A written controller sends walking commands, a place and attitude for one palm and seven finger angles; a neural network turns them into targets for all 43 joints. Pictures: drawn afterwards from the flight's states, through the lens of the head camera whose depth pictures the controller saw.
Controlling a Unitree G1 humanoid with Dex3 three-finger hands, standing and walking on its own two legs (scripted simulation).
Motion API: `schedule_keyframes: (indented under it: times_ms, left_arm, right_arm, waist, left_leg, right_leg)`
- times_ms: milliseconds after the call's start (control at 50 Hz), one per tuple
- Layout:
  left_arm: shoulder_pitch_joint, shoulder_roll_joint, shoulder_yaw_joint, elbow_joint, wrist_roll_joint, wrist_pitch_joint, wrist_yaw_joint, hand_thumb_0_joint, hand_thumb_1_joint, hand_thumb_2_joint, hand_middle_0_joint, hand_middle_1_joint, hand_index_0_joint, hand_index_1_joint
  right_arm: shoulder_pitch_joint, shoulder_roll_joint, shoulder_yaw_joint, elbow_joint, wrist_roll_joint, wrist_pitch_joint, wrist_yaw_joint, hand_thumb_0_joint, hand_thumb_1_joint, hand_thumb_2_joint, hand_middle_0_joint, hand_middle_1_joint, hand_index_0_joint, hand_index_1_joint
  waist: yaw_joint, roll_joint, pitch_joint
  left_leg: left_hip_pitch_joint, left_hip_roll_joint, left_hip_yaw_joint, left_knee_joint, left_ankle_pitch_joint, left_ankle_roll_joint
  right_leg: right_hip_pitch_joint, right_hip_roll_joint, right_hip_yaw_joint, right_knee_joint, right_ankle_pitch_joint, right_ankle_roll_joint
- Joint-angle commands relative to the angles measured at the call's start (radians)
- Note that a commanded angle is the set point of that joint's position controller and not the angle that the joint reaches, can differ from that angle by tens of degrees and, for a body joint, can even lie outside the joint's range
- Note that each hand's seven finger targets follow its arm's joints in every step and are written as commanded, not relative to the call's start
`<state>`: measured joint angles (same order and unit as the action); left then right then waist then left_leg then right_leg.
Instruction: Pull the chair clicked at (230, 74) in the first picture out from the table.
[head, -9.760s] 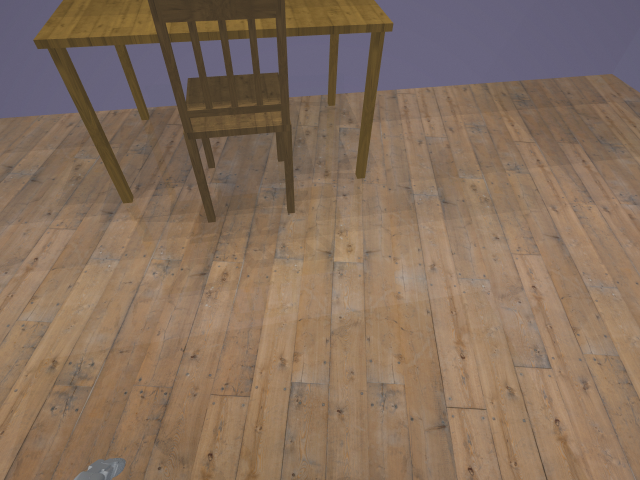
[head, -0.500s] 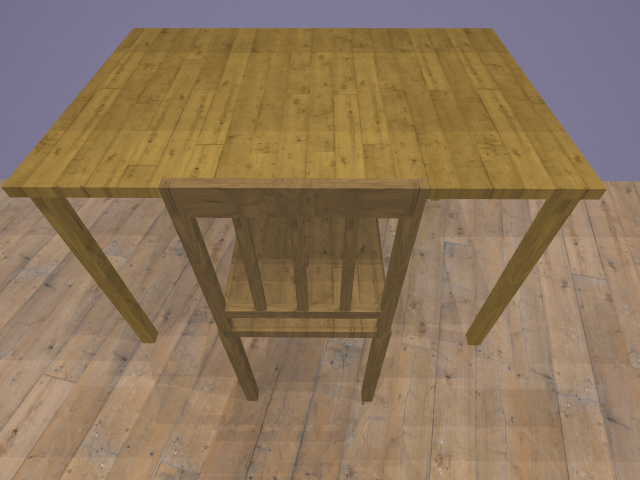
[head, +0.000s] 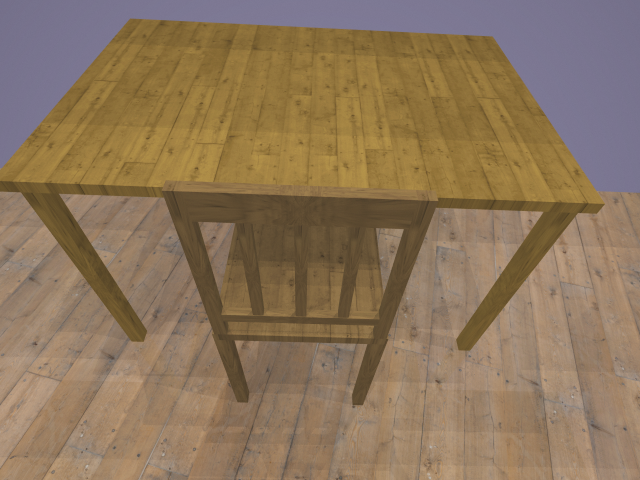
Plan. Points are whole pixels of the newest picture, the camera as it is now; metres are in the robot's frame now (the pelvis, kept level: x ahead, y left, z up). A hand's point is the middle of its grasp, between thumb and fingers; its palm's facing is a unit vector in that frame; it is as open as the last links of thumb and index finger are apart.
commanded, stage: raise the hand toward the chair's back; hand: left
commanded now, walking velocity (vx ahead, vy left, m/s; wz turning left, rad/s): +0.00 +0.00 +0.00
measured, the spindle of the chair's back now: (301, 273) +0.46 +0.06 -0.09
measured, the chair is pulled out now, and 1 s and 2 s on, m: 0.00 0.00 0.00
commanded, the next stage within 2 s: none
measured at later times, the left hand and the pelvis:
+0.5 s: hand (213, 468) +0.15 +0.14 -0.07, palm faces +0.05 -1.00 +0.03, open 9.0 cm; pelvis -0.05 -0.04 -0.09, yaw +3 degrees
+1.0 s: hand (189, 437) +0.18 +0.17 -0.05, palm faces +0.10 -0.99 -0.06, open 13.4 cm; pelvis -0.03 -0.03 -0.08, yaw +3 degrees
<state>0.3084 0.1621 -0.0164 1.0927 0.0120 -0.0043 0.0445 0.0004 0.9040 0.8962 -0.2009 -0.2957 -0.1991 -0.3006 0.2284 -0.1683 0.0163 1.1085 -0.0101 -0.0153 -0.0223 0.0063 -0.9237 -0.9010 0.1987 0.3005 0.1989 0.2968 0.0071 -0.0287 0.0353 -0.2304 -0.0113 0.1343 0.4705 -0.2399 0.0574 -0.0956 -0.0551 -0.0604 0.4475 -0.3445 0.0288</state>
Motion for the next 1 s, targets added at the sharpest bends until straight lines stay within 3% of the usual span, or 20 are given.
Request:
schedule_keyframes:
  times_ms: [0, 60, 80, 100, 120, 140, 160, 180, 220, 280, 300, 360, 420, 500, 560, 620, 680, 760, 860, 980]
  left_arm:
    - [0.084, 0.097, 0.016, -0.015, 0.004, -0.016, 0.004, 0.0, 0.9, 0.9, -0.2, -0.3, -0.2, -0.3]
    - [0.092, 0.092, 0.015, -0.007, 0.004, -0.016, 0.004, 0.0, 0.9, 0.9, -0.2, -0.3, -0.2, -0.3]
    - [0.109, 0.099, 0.01, -0.006, 0.024, -0.033, 0.037, 0.0, 0.9, 0.9, -0.2, -0.3, -0.2, -0.3]
    - [-0.58, 0.301, 0.119, -1.561, -0.167, -0.219, 0.045, 0.0, 0.877, 0.89, -0.198, -0.296, -0.198, -0.296]
    - [-0.41, 0.354, 0.175, -1.507, -0.11, -0.19, 0.096, 0.0, 0.853, 0.88, -0.195, -0.293, -0.195, -0.293]
    - [0.077, 0.062, 0.011, -1.248, -0.109, -0.064, 0.097, 0.0, 0.83, 0.87, -0.193, -0.289, -0.193, -0.289]
    - [0.138, -0.084, -0.083, -1.124, -0.155, -0.016, 0.09, 0.0, 0.807, 0.86, -0.191, -0.285, -0.191, -0.285]
    - [0.029, -0.065, -0.085, -1.216, -0.167, -0.054, 0.069, 0.0, 0.783, 0.85, -0.188, -0.282, -0.188, -0.282]
    - [0.075, 0.019, 0.035, -1.079, -0.155, -0.148, 0.026, 0.0, 0.737, 0.83, -0.184, -0.274, -0.184, -0.274]
    - [0.285, -0.028, 0.098, -0.881, -0.215, -0.376, -0.139, 0.0, 0.667, 0.8, -0.177, -0.263, -0.177, -0.263]
    - [0.301, -0.037, 0.094, -0.901, -0.235, -0.462, -0.21, 0.0, 0.643, 0.79, -0.174, -0.26, -0.174, -0.26]
    - [0.275, 0.108, 0.234, -0.872, -0.25, -0.582, -0.337, 0.0, 0.573, 0.76, -0.167, -0.249, -0.167, -0.249]
    - [0.138, 0.184, 0.286, -1.033, -0.27, -0.544, -0.31, 0.0, 0.503, 0.73, -0.16, -0.238, -0.16, -0.238]
    - [-0.037, 0.173, 0.235, -1.378, -0.263, -0.618, -0.218, 0.0, 0.41, 0.69, -0.151, -0.223, -0.151, -0.223]
    - [-0.09, 0.161, 0.16, -1.418, -0.25, -0.679, -0.226, 0.0, 0.34, 0.66, -0.144, -0.212, -0.144, -0.212]
    - [-0.069, 0.151, 0.125, -1.275, -0.264, -0.645, -0.302, 0.0, 0.27, 0.63, -0.137, -0.201, -0.137, -0.201]
    - [-0.006, 0.198, 0.198, -1.188, -0.295, -0.54, -0.369, 0.0, 0.2, 0.6, -0.13, -0.19, -0.13, -0.19]
    - [0.091, 0.205, 0.304, -1.222, -0.328, -0.441, -0.346, 0.0, 0.107, 0.56, -0.121, -0.175, -0.121, -0.175]
    - [0.11, 0.17, 0.296, -1.23, -0.304, -0.492, -0.275, 0.0, -0.01, 0.51, -0.109, -0.157, -0.109, -0.157]
    - [0.086, 0.166, 0.255, -1.202, -0.298, -0.562, -0.305, 0.0, -0.15, 0.45, -0.095, -0.135, -0.095, -0.135]
  right_arm:
    - [0.048, -0.102, -0.019, -0.028, 0.006, -0.019, -0.003, 0.0, -0.9, -0.9, 0.2, 0.3, 0.2, 0.3]
    - [0.045, -0.098, -0.02, -0.023, 0.005, -0.019, -0.003, 0.0, -0.9, -0.9, 0.2, 0.3, 0.2, 0.3]
    - [0.024, -0.137, -0.026, -0.09, 0.006, -0.021, 0.0, 0.0, -0.9, -0.9, 0.2, 0.3, 0.2, 0.3]
    - [0.102, -0.282, -0.071, -0.422, 0.049, -0.149, -0.028, 0.0, -0.9, -0.9, 0.2, 0.3, 0.2, 0.3]
    - [0.019, -0.174, -0.024, -0.356, 0.048, -0.227, -0.065, 0.0, -0.9, -0.9, 0.2, 0.3, 0.2, 0.3]
    - [0.027, -0.153, -0.038, -0.393, 0.048, -0.292, -0.051, 0.0, -0.9, -0.9, 0.2, 0.3, 0.2, 0.3]
    - [0.034, -0.155, -0.043, -0.36, 0.068, -0.298, -0.044, 0.0, -0.9, -0.9, 0.2, 0.3, 0.2, 0.3]
    - [0.026, -0.189, -0.061, -0.417, 0.062, -0.303, -0.037, 0.0, -0.9, -0.9, 0.2, 0.3, 0.2, 0.3]
    - [0.006, -0.22, -0.078, -0.474, 0.03, -0.298, -0.025, 0.0, -0.9, -0.9, 0.2, 0.3, 0.2, 0.3]
    - [-0.081, -0.213, -0.093, -0.536, 0.01, -0.271, -0.007, 0.0, -0.9, -0.9, 0.2, 0.3, 0.2, 0.3]
    - [-0.109, -0.213, -0.101, -0.571, 0.009, -0.269, 0.004, 0.0, -0.9, -0.9, 0.2, 0.3, 0.2, 0.3]
    - [-0.148, -0.21, -0.117, -0.668, 0.031, -0.243, 0.029, 0.0, -0.9, -0.9, 0.2, 0.3, 0.2, 0.3]
    - [-0.174, -0.207, -0.105, -0.758, 0.045, -0.2, 0.012, 0.0, -0.9, -0.9, 0.2, 0.3, 0.2, 0.3]
    - [-0.1, -0.164, -0.093, -0.773, 0.033, -0.203, -0.018, 0.0, -0.9, -0.9, 0.2, 0.3, 0.2, 0.3]
    - [-0.07, -0.171, -0.08, -0.726, 0.023, -0.226, -0.04, 0.0, -0.9, -0.9, 0.2, 0.3, 0.2, 0.3]
    - [-0.062, -0.189, -0.067, -0.685, 0.033, -0.25, -0.051, 0.0, -0.9, -0.9, 0.2, 0.3, 0.2, 0.3]
    - [-0.068, -0.198, -0.07, -0.683, 0.047, -0.245, -0.061, 0.0, -0.9, -0.9, 0.2, 0.3, 0.2, 0.3]
    - [-0.086, -0.17, -0.08, -0.69, 0.052, -0.225, -0.061, 0.0, -0.9, -0.9, 0.2, 0.3, 0.2, 0.3]
    - [-0.085, -0.153, -0.09, -0.66, 0.037, -0.223, -0.052, 0.0, -0.9, -0.9, 0.2, 0.3, 0.2, 0.3]
    - [-0.066, -0.184, -0.096, -0.656, 0.035, -0.235, -0.046, 0.0, -0.9, -0.9, 0.2, 0.3, 0.2, 0.3]
  waist:
    - [-0.003, 0.024, 0.003]
    - [0.0, 0.025, 0.01]
    - [-0.006, 0.04, 0.045]
    - [-0.124, 0.227, -0.449]
    - [-0.058, 0.258, -0.444]
    - [-0.043, 0.252, -0.323]
    - [-0.058, 0.167, -0.172]
    - [-0.059, 0.141, -0.104]
    - [-0.073, -0.023, -0.097]
    - [0.006, -0.287, -0.13]
    - [0.027, -0.28, -0.159]
    - [0.067, -0.055, -0.234]
    - [0.069, 0.0, -0.26]
    - [0.001, 0.133, -0.366]
    - [-0.064, 0.129, -0.351]
    - [-0.092, 0.054, -0.307]
    - [-0.045, 0.041, -0.364]
    - [0.01, 0.012, -0.476]
    - [0.003, -0.009, -0.428]
    - [-0.014, 0.022, -0.426]
  left_leg:
    - [0.09, 0.123, -0.149, -0.086, 0.249, -0.006]
    - [0.091, 0.122, -0.149, -0.093, 0.234, -0.006]
    - [0.058, 0.147, -0.169, 0.096, 0.558, -0.028]
    - [0.395, 0.074, -0.203, 0.006, 0.615, -0.056]
    - [0.463, 0.133, -0.187, -0.029, 0.626, -0.067]
    - [0.378, 0.13, -0.231, -0.106, 0.556, -0.069]
    - [0.217, 0.1, -0.223, -0.086, 0.465, -0.066]
    - [0.125, 0.09, -0.224, -0.025, 0.337, -0.066]
    - [-0.065, 0.036, -0.207, 0.12, 0.047, -0.059]
    - [-0.362, 0.024, -0.168, 0.313, -0.006, -0.066]
    - [-0.44, 0.015, -0.153, 0.361, -0.039, -0.07]
    - [-0.533, -0.001, -0.115, 0.468, -0.083, -0.068]
    - [-0.615, -0.011, -0.1, 0.515, -0.209, -0.05]
    - [-0.542, 0.016, -0.126, 0.577, -0.174, -0.025]
    - [-0.566, 0.031, -0.149, 0.631, -0.146, -0.018]
    - [-0.633, 0.035, -0.159, 0.666, -0.156, -0.015]
    - [-0.655, 0.029, -0.157, 0.657, -0.125, -0.015]
    - [-0.578, 0.026, -0.161, 0.601, 0.007, -0.017]
    - [-0.544, 0.03, -0.166, 0.563, 0.064, -0.023]
    - [-0.519, 0.03, -0.164, 0.562, 0.042, -0.021]
  right_leg:
    - [-0.096, -0.064, 0.059, -0.07, 0.207, -0.044]
    - [-0.097, -0.068, 0.059, -0.078, 0.205, -0.044]
    - [-0.163, -0.074, 0.109, -0.064, 0.428, -0.035]
    - [-0.17, 0.023, -0.027, 0.063, 0.45, -0.05]
    - [-0.245, 0.038, -0.013, 0.171, 0.157, -0.043]
    - [-0.35, 0.063, -0.027, 0.288, -0.02, -0.053]
    - [-0.382, 0.038, -0.015, 0.298, -0.038, -0.041]
    - [-0.407, 0.034, -0.026, 0.237, -0.048, -0.037]
    - [-0.458, 0.049, -0.055, 0.141, 0.004, -0.047]
    - [-0.595, 0.061, -0.049, 0.301, -0.004, -0.051]
    - [-0.618, 0.057, -0.029, 0.353, -0.036, -0.054]
    - [-0.644, 0.039, 0.044, 0.448, -0.074, -0.071]
    - [-0.669, 0.035, 0.123, 0.422, -0.281, -0.06]
    - [-0.711, 0.046, 0.157, 0.422, -0.271, -0.06]
    - [-0.769, 0.056, 0.154, 0.447, -0.211, -0.056]
    - [-0.78, 0.051, 0.168, 0.437, -0.192, -0.035]
    - [-0.677, 0.034, 0.187, 0.422, -0.129, -0.02]
    - [-0.522, 0.021, 0.155, 0.447, 0.145, 0.003]
    - [-0.559, 0.035, 0.086, 0.485, 0.234, -0.013]
    - [-0.641, 0.049, 0.056, 0.501, 0.122, -0.033]
